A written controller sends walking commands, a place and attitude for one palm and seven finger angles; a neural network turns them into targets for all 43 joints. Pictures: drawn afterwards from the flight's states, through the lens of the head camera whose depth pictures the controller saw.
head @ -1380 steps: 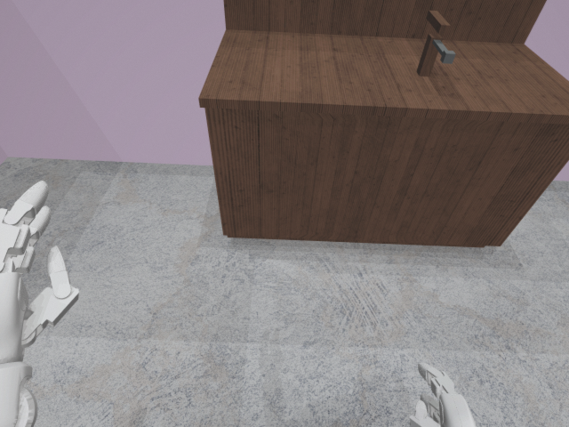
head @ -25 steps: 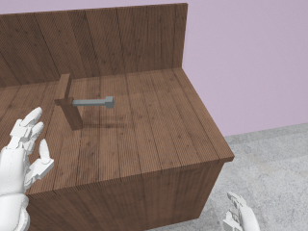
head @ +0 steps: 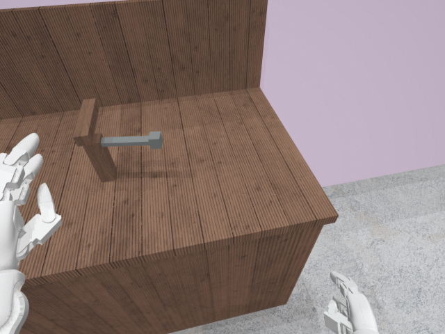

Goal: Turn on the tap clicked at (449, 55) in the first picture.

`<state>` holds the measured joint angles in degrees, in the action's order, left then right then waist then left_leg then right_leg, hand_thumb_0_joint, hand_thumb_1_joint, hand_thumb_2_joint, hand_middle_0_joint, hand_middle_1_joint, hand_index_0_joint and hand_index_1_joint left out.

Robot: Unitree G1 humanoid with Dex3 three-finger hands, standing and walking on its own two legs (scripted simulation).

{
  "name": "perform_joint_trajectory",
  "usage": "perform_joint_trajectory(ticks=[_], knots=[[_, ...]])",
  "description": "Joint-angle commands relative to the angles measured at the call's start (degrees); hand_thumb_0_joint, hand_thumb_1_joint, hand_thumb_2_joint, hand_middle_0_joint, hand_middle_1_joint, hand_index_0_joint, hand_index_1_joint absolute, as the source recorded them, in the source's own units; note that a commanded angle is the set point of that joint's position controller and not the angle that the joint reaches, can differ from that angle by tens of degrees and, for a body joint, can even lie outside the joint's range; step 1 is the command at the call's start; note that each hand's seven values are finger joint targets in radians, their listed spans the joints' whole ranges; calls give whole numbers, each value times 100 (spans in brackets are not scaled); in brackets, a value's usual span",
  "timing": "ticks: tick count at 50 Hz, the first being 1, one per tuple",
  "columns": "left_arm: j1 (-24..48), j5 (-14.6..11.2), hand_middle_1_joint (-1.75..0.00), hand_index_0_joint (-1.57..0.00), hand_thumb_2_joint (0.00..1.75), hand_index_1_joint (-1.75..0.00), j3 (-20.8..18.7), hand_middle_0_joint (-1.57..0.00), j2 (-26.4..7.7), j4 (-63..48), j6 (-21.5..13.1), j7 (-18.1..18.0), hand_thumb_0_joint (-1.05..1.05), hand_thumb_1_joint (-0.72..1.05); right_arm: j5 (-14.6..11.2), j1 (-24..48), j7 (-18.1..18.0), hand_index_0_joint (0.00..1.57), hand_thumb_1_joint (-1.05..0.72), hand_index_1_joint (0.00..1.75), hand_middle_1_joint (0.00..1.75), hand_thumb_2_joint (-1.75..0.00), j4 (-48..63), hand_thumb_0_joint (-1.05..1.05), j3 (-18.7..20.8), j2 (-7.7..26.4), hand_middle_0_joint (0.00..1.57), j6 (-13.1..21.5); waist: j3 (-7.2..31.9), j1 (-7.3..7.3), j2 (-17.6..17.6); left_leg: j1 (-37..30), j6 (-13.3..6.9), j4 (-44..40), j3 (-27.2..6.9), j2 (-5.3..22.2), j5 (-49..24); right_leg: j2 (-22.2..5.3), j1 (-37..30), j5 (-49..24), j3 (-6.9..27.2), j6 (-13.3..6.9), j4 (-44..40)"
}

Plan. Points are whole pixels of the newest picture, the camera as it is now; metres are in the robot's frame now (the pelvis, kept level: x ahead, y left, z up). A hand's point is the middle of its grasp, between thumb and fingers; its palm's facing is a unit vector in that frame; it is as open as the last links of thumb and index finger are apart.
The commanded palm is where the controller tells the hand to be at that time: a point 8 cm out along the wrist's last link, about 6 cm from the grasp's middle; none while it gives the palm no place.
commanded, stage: step back with the hand held close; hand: left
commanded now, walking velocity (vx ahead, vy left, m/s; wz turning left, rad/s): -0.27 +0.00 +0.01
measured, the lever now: (155, 140) +0.48 +0.21 +0.09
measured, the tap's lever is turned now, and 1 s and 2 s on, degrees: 80 80 80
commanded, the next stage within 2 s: stop stepping back and stand still in 1.16 s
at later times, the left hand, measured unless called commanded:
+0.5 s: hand (30, 267) +0.15 +0.26 +0.16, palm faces +0.40 -0.82 -0.40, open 7.5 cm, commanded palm +0.10 +0.30 +0.18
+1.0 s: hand (1, 326) +0.08 +0.24 +0.17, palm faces +0.43 -0.84 -0.33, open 7.5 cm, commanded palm +0.03 +0.29 +0.18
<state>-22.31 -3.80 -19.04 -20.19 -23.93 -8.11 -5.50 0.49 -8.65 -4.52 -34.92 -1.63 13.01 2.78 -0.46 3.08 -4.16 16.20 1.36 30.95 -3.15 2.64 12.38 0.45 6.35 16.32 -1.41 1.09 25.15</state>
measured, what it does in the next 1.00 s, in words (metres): walks backwards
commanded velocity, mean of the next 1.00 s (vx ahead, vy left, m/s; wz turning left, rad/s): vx -0.32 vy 0.00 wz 0.00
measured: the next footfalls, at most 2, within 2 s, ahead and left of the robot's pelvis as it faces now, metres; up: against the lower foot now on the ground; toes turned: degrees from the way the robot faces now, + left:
left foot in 1.06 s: -0.05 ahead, +0.14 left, +0.00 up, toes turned +6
right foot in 1.30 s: -0.13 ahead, -0.13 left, +0.00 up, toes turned +1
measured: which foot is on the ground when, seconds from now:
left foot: down 0.00-0.88, up 0.90-1.00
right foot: down 0.00-1.00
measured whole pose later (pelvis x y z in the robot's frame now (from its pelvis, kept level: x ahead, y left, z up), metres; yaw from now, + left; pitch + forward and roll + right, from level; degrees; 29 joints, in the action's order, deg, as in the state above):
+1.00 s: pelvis -0.11 +0.01 -0.02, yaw +3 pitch +0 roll +0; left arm -28.0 -2.9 -19.1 -20.8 -35.8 -10.3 -9.2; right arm 1.1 -11.2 -3.5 -36.9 -1.6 11.3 3.8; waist -1.5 0.3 3.2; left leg 29.7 0.6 52.7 0.1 -0.7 24.9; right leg -2.5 24.7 12.2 0.9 1.5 36.7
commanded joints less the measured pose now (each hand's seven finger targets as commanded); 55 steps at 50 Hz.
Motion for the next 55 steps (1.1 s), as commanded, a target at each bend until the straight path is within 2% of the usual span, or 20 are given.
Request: perform_joint_trajectory(ticks=[1,5,11,16,22,29,32,37,39,41,44,45,47,49,50,51,52,53,54,55], knots=[[-86,-2,-30,-20,90,-30,-426,-20,-821,-1135,-303,-12,0,90,-70,562,-68,20,-90,30,30,-90,1116,0,282,622,20,197,905,-75,44,-844,-391,-148,-35,204,-1796,-339,806,-1870,25,-126,-141],[-28,-23,-30,-20,90,-30,-779,-20,-1252,-1604,-365,-93,0,90,-83,592,-126,20,-90,30,30,-90,1195,0,307,662,20,212,1019,-73,88,-593,-381,-359,-160,218,-1195,-299,863,-1384,28,-135,-39],[-257,4,-30,-20,90,-30,-782,-20,-1141,-1823,-445,-207,0,90,-76,515,-167,20,-90,30,30,-90,1213,0,326,679,20,343,921,-102,-461,41,-454,-878,-506,331,426,-86,878,-450,13,-87,245],[-288,34,-30,-20,90,-30,-635,-20,-957,-1669,-461,-251,0,90,-79,380,-166,20,-90,30,30,-90,1126,0,334,702,20,457,759,-185,-134,387,-429,-795,-550,277,1449,-169,1112,-74,124,-133,165],[-82,100,-30,-20,90,-30,-600,-20,-951,-1828,-482,-327,0,90,-57,394,-156,20,-90,30,30,-90,1082,0,320,717,20,536,627,-213,-175,639,-458,-749,-656,324,1982,-169,1372,340,190,-161,270],[-108,58,-30,-20,90,-30,-740,-20,-1085,-1971,-473,-429,0,90,-33,307,-118,20,-90,30,30,-90,979,0,301,621,20,530,737,-256,413,492,-322,224,-309,78,1356,-667,1772,-119,522,-401,102],[-179,38,-30,-20,90,-30,-756,-20,-1066,-2095,-474,-446,0,90,-53,311,-99,20,-90,30,30,-90,1009,0,302,643,20,516,761,-273,21,547,-364,-42,-507,196,1338,-524,1775,-179,374,-341,432],[-174,163,-30,-20,90,-30,-811,-20,-943,-1969,-570,-435,0,90,-5,300,-100,20,-90,30,30,-90,1015,0,343,757,20,574,543,-249,-882,1767,-715,-1427,-1480,867,2960,230,867,562,100,-84,1346],[-124,222,-30,-20,90,-30,-798,-20,-927,-1906,-599,-390,0,90,15,246,-66,20,-90,30,30,-90,1001,0,374,755,20,559,513,-223,-850,2211,-723,-1348,-1313,813,3153,275,472,566,121,-162,1346],[-233,185,-30,-20,90,-30,-811,-20,-1003,-2085,-637,-381,0,90,24,175,-41,20,-90,30,30,-90,1019,0,347,621,20,547,681,-224,-446,1603,-546,-557,-809,438,2421,-57,927,346,377,-327,628],[-403,72,-30,-20,90,-30,-746,-20,-1114,-2166,-612,-488,0,90,16,46,19,20,-90,30,30,-90,744,0,316,449,20,528,863,-263,1619,394,33,2818,324,-411,1415,-1889,2655,335,1994,-1194,-840],[-323,84,-30,-20,90,-30,-775,-20,-1146,-2200,-548,-519,0,90,67,66,60,20,-90,30,30,-90,684,0,309,456,20,479,1025,-284,1669,478,46,3469,251,-416,1382,-2132,2461,-891,2097,-1428,-784],[26,66,-30,-20,90,-30,-745,-20,-1147,-2291,-514,-499,0,90,51,316,81,20,-90,30,30,-90,789,0,172,266,20,419,690,-393,1558,854,-42,2879,60,-78,1554,-1934,1978,-2468,1441,-1118,-170],[26,80,-30,-20,90,-30,-825,-20,-1184,-2023,-492,-495,0,90,20,311,19,20,-90,30,30,-90,744,0,207,323,20,372,635,-392,1411,583,-97,1399,291,-84,1220,-1668,1720,-2628,1115,-782,218],[-33,75,-30,-20,90,-30,-865,-20,-1232,-2008,-461,-504,0,90,-1,247,-24,20,-90,30,30,-90,713,0,271,424,20,368,682,-448,909,245,-119,194,379,-104,683,-1540,1628,-2722,1023,-632,637],[-164,50,-30,-20,90,-30,-880,-20,-1160,-2118,-520,-501,0,90,-24,148,-54,20,-90,30,30,-90,776,0,334,513,20,385,844,-415,355,-133,-282,-605,107,264,-39,-1104,1693,-2200,745,-391,1219],[-110,25,-30,-20,90,-30,-830,-20,-1084,-2371,-591,-509,0,90,-37,165,-53,20,-90,30,30,-90,917,0,391,680,20,446,903,-348,-871,-387,-696,-988,-1000,1263,-1381,-392,2234,-640,318,-68,2061],[-14,-1,-30,-20,90,-30,-886,-20,-1133,-2436,-662,-526,0,90,-34,146,-29,20,-90,30,30,-90,921,0,446,629,20,538,962,-314,-1225,-667,-998,-1029,-1311,1900,-2808,39,2701,1259,321,-4,3065],[-416,-29,-30,-20,90,-30,-908,-20,-1090,-2037,-671,-477,0,90,-11,-47,38,20,-90,30,30,-90,769,0,451,541,20,633,1199,-401,-951,-394,-991,-1136,-1307,1930,-1899,64,2545,1476,646,-29,4012],[-162,-82,-30,-20,90,-30,-918,-20,-1103,-2494,-675,-463,0,90,64,-65,71,20,-90,30,30,-90,774,0,512,608,20,682,1189,-410,-1203,-509,-1152,-922,-1385,1933,-2396,78,2818,1547,767,9,4263]])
